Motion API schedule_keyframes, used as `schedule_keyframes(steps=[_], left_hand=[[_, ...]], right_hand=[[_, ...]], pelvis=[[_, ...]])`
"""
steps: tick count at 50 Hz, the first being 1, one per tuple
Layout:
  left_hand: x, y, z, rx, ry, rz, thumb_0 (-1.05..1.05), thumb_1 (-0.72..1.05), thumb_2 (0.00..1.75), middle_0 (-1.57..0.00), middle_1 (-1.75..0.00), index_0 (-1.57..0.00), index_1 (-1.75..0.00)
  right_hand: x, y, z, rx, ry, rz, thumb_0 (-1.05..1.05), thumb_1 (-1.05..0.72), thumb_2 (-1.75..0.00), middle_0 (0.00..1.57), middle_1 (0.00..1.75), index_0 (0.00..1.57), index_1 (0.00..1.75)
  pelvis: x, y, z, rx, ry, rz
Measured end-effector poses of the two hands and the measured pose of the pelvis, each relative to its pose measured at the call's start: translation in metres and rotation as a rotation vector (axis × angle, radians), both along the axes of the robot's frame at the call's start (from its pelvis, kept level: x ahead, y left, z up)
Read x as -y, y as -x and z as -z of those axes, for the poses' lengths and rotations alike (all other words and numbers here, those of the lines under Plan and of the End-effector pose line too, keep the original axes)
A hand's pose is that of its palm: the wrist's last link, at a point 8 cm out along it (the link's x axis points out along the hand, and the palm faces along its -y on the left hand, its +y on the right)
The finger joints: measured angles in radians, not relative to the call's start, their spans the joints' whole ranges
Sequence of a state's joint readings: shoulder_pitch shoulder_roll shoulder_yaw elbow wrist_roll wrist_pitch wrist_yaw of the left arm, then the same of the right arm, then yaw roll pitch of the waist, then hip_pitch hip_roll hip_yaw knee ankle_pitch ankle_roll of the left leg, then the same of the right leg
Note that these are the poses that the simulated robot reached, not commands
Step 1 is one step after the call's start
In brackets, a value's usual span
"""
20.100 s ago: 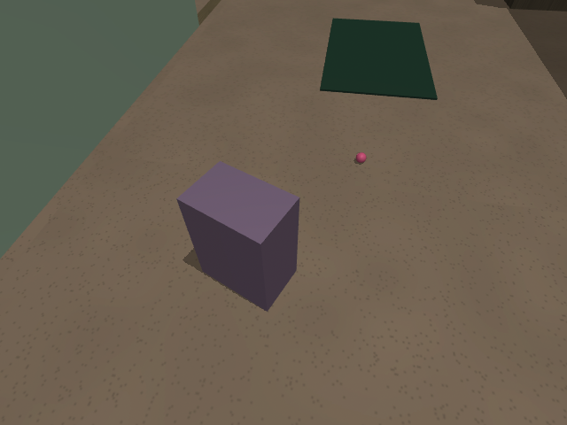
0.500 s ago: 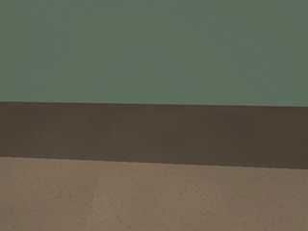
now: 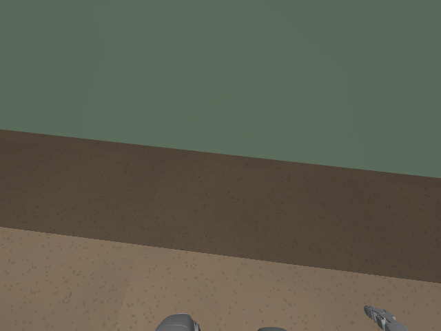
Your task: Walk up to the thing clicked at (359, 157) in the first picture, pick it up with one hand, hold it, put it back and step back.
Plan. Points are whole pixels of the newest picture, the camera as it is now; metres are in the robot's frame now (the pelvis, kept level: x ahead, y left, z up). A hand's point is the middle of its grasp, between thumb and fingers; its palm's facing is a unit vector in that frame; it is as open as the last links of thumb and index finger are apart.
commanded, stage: walk up
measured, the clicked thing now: out of the picture -0.78 +0.71 -0.73
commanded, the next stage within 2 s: none
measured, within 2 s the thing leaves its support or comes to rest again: neither
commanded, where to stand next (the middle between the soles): +0.49 -0.01 m, yaw -2 degrees
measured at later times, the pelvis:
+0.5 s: pelvis +0.20 -0.04 +0.02, yaw +5 degrees
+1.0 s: pelvis +0.40 +0.00 +0.01, yaw +21 degrees
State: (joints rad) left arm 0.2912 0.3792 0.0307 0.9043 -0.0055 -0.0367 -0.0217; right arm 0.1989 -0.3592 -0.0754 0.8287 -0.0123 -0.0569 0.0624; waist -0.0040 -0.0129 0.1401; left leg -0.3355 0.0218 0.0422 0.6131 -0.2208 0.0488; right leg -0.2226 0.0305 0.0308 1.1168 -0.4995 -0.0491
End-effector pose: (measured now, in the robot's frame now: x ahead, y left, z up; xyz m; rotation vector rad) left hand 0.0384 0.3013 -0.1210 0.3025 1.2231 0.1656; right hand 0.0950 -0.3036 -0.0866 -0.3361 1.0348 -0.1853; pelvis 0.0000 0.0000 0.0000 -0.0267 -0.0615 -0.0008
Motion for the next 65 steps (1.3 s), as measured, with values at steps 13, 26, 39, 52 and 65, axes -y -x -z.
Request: schedule_keyframes(steps=[13,26,39,52,65], left_hand=[[-0.003,-0.143,-0.034,0.075,-0.041,0.095,0.01,0.9,0.9,-0.2,-0.3,-0.2,-0.3],[0.035,-0.242,-0.061,0.247,-0.048,-0.05,0.01,0.9,0.9,-0.2,-0.3,-0.2,-0.3],[-0.031,-0.306,0.01,0.156,-0.011,-0.149,0.01,0.9,0.9,-0.2,-0.3,-0.21,-0.3],[-0.025,-0.377,-0.015,0.096,0.021,-0.289,0.01,0.9,0.9,-0.2,-0.3,-0.2,-0.3],[0.05,-0.422,-0.029,0.129,-0.092,-0.519,0.01,0.9,0.9,-0.2,-0.3,-0.2,-0.3]], right_hand=[[0.023,-0.046,-0.005,-0.061,0.001,0.069,0.01,-0.9,-0.9,0.2,0.3,0.2,0.3],[0.034,-0.185,0.014,-0.189,-0.066,-0.087,0.01,-0.91,-0.9,0.2,0.3,0.2,0.3],[0.011,-0.359,-0.011,-0.022,0.129,-0.183,0.01,-0.91,-0.9,0.2,0.3,0.2,0.3],[-0.001,-0.412,-0.019,-0.3,0.161,-0.252,0.01,-0.9,-0.9,0.2,0.3,0.21,0.3],[-0.018,-0.667,0.029,-0.086,0.101,-0.584,0.01,-0.91,-0.9,0.2,0.3,0.2,0.3]], pelvis=[[0.011,-0.107,-0.012,-0.007,-0.041,0.035],[0.037,-0.21,-0.019,-0.022,-0.044,-0.094],[-0.004,-0.319,0.019,-0.018,-0.02,-0.204],[0.003,-0.421,-0.013,-0.034,-0.021,-0.402],[0.069,-0.503,0.005,-0.07,-0.067,-0.631]])
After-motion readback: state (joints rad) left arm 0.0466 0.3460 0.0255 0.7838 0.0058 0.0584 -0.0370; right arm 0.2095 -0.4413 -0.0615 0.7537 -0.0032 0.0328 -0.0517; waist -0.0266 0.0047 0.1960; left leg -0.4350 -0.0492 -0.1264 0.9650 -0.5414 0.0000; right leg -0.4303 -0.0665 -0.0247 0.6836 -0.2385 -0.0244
